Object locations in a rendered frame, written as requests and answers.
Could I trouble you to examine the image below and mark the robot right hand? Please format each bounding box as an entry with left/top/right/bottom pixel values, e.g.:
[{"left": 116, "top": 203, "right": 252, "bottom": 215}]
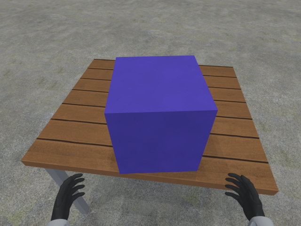
[{"left": 225, "top": 173, "right": 265, "bottom": 221}]

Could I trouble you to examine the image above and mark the robot left hand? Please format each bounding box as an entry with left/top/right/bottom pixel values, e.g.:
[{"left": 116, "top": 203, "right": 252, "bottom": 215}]
[{"left": 51, "top": 173, "right": 85, "bottom": 221}]

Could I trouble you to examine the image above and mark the robot right forearm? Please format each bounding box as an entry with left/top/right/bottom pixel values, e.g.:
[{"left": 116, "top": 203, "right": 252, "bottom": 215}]
[{"left": 248, "top": 216, "right": 274, "bottom": 226}]

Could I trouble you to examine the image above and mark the table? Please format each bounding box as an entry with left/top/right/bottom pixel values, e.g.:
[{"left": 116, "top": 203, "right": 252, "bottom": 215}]
[{"left": 21, "top": 59, "right": 279, "bottom": 214}]

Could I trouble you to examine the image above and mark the carton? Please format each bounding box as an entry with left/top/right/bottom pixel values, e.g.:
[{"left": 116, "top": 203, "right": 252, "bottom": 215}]
[{"left": 104, "top": 55, "right": 218, "bottom": 174}]

